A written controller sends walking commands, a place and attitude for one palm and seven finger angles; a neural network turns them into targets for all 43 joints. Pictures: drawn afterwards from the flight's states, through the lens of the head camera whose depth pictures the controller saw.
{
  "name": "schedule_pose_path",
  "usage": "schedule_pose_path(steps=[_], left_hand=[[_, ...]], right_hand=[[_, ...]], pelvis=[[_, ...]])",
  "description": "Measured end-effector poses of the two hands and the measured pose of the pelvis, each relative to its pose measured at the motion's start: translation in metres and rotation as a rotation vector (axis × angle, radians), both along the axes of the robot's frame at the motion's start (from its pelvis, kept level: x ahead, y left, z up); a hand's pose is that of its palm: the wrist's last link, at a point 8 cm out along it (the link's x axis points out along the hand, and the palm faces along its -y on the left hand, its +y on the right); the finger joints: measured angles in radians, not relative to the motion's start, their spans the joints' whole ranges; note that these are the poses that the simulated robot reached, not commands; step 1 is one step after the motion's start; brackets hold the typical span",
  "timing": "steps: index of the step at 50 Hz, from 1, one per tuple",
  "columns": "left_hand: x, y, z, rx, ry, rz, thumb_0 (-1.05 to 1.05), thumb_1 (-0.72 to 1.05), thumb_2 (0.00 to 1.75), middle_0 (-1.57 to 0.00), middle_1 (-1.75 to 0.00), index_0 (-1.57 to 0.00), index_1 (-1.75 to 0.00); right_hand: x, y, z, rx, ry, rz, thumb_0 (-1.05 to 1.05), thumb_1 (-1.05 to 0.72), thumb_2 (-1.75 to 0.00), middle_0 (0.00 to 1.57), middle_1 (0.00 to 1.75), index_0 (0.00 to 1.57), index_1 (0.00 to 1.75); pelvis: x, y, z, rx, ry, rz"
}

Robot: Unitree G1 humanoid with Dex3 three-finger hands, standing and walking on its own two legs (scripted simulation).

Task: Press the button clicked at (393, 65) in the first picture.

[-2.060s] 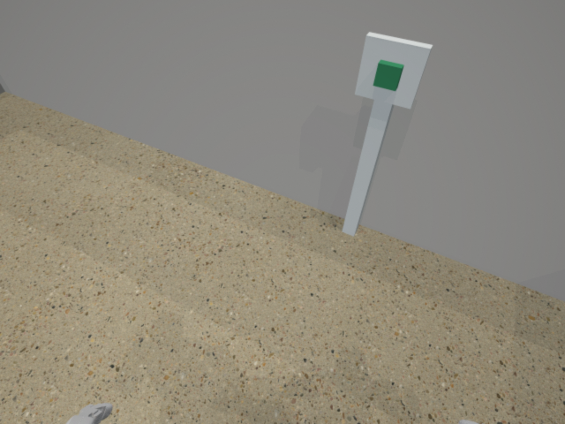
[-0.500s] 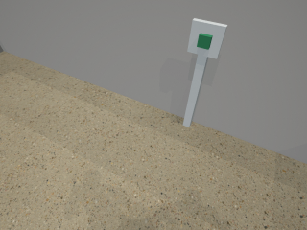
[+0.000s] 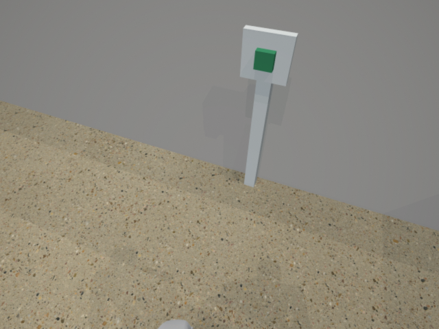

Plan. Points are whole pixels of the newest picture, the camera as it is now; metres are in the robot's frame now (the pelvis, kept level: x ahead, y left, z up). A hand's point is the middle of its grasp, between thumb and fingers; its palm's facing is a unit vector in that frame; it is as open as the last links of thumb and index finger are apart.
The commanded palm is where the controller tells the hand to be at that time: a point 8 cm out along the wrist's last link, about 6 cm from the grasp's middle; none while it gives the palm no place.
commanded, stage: turn to face it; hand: left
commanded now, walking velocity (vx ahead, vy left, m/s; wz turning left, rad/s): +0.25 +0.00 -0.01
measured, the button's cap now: (264, 59) +0.96 -0.06 +0.02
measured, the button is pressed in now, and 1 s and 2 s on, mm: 0 0 0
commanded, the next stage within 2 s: take the last steps up to it in 0.56 s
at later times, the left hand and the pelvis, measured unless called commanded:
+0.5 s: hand (118, 296) +0.20 +0.26 -0.18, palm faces -0.06 -0.98 -0.18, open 7.4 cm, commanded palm none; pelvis +0.14 +0.07 +0.00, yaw -9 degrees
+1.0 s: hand (138, 293) +0.21 +0.21 -0.16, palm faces -0.21 -0.95 -0.21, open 7.3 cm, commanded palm none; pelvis +0.17 +0.04 +0.01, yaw -16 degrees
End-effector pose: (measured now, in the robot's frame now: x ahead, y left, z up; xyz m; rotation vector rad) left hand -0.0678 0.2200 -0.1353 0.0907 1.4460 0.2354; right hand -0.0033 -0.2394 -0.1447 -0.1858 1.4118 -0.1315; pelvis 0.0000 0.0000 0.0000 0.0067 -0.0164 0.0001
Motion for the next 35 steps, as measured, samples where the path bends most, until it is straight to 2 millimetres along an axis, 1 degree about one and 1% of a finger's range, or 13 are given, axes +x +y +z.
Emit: schedule_pose_path(steps=[4,7,11,13,14,17,20,21,23,25,27,29,35], left_hand=[[0.0,-0.005,0.006,-0.035,0.104,-0.019,0.0,0.91,0.9,-0.2,-0.3,-0.2,-0.3],[0.011,-0.001,0.003,-0.054,0.153,-0.024,0.0,0.91,0.9,-0.21,-0.3,-0.2,-0.3],[0.045,0.018,-0.012,-0.065,0.171,-0.024,0.01,0.9,0.9,-0.21,-0.3,-0.2,-0.3],[0.07,0.032,-0.025,-0.066,0.165,-0.029,0.01,0.9,0.9,-0.21,-0.3,-0.2,-0.3],[0.085,0.04,-0.029,-0.062,0.152,-0.033,0.01,0.9,0.9,-0.21,-0.3,-0.2,-0.3],[0.139,0.06,-0.032,-0.041,0.069,-0.078,0.01,0.91,0.9,-0.2,-0.3,-0.2,-0.3],[0.197,0.075,-0.026,-0.032,-0.038,-0.128,0.01,0.91,0.9,-0.2,-0.3,-0.2,-0.3],[0.214,0.078,-0.022,-0.029,-0.072,-0.144,0.01,0.91,0.9,-0.2,-0.3,-0.2,-0.3],[0.245,0.083,-0.016,-0.022,-0.127,-0.174,0.0,0.91,0.9,-0.2,-0.3,-0.19,-0.3],[0.269,0.086,-0.011,-0.015,-0.168,-0.198,0.0,0.91,0.9,-0.2,-0.3,-0.19,-0.3],[0.287,0.087,-0.006,-0.012,-0.192,-0.219,0.0,0.91,0.9,-0.2,-0.3,-0.19,-0.3],[0.3,0.086,-0.003,-0.01,-0.2,-0.241,0.0,0.91,0.9,-0.2,-0.3,-0.19,-0.3],[0.317,0.073,0.002,-0.008,-0.177,-0.314,0.0,0.91,0.9,-0.2,-0.3,-0.19,-0.3]], right_hand=[[0.072,0.011,0.008,0.014,-0.148,-0.018,0.01,-0.91,-0.89,0.2,0.3,0.2,0.3],[0.126,0.025,0.014,0.027,-0.244,-0.013,0.01,-0.91,-0.89,0.2,0.3,0.2,0.3],[0.188,0.048,0.015,0.018,-0.325,0.01,0.01,-0.91,-0.89,0.2,0.3,0.2,0.3],[0.209,0.058,0.011,-0.005,-0.355,0.011,0.01,-0.91,-0.89,0.2,0.3,0.2,0.3],[0.213,0.062,0.011,-0.014,-0.358,0.008,0.01,-0.91,-0.89,0.2,0.3,0.2,0.3],[0.212,0.071,0.016,-0.026,-0.337,-0.02,0.0,-0.91,-0.89,0.2,0.3,0.2,0.3],[0.199,0.078,0.022,-0.038,-0.302,-0.065,0.0,-0.92,-0.89,0.2,0.3,0.21,0.3],[0.195,0.076,0.024,-0.052,-0.301,-0.092,-0.01,-0.93,-0.89,0.2,0.3,0.21,0.3],[0.187,0.073,0.027,-0.069,-0.283,-0.118,-0.01,-0.94,-0.89,0.2,0.3,0.21,0.3],[0.178,0.072,0.027,-0.077,-0.259,-0.142,-0.01,-0.94,-0.89,0.2,0.3,0.21,0.3],[0.167,0.073,0.026,-0.077,-0.234,-0.168,-0.01,-0.94,-0.89,0.2,0.3,0.21,0.3],[0.156,0.075,0.023,-0.073,-0.21,-0.197,-0.01,-0.93,-0.89,0.2,0.3,0.2,0.3],[0.117,0.085,0.012,-0.034,-0.13,-0.283,0.0,-0.92,-0.89,0.2,0.3,0.2,0.3]], pelvis=[[0.025,0.008,0.004,-0.008,0.004,-0.02],[0.047,0.017,0.003,-0.02,0.008,-0.028],[0.083,0.033,-0.008,-0.034,0.006,-0.04],[0.101,0.043,-0.017,-0.046,0.003,-0.05],[0.107,0.047,-0.019,-0.043,0.001,-0.057],[0.118,0.056,-0.014,-0.034,-0.013,-0.102],[0.126,0.063,-0.005,-0.033,-0.017,-0.123],[0.128,0.066,-0.003,-0.032,-0.015,-0.131],[0.132,0.071,0.001,-0.03,-0.01,-0.145],[0.136,0.074,0.002,-0.026,-0.005,-0.156],[0.14,0.077,0.004,-0.022,-0.002,-0.168],[0.143,0.078,0.004,-0.017,0.002,-0.181],[0.148,0.076,0.005,-0.009,0.008,-0.217]])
